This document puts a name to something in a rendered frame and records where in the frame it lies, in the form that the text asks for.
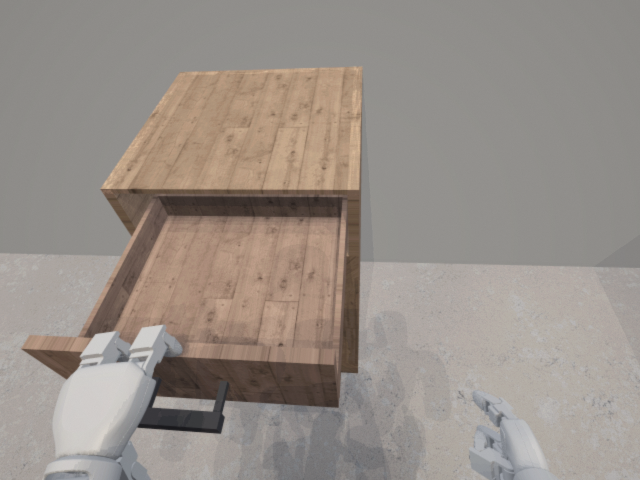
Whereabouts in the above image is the handle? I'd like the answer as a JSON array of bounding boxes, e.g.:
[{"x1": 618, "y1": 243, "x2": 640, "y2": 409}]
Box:
[{"x1": 137, "y1": 377, "x2": 229, "y2": 434}]

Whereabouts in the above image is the drawer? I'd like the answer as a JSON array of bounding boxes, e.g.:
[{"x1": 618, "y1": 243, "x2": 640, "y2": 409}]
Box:
[{"x1": 21, "y1": 194, "x2": 348, "y2": 408}]

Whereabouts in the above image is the left robot hand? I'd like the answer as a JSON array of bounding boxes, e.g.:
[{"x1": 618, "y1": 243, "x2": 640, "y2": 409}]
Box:
[{"x1": 52, "y1": 325, "x2": 183, "y2": 480}]

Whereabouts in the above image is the cabinet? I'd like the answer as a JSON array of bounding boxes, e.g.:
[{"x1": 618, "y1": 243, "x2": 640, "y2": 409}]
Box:
[{"x1": 100, "y1": 67, "x2": 363, "y2": 373}]

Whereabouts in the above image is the right robot hand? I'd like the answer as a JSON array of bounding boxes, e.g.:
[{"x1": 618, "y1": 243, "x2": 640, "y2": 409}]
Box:
[{"x1": 469, "y1": 390, "x2": 550, "y2": 480}]

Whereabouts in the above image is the robot left forearm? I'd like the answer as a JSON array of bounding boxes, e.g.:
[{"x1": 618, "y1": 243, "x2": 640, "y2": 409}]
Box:
[{"x1": 42, "y1": 455, "x2": 122, "y2": 480}]

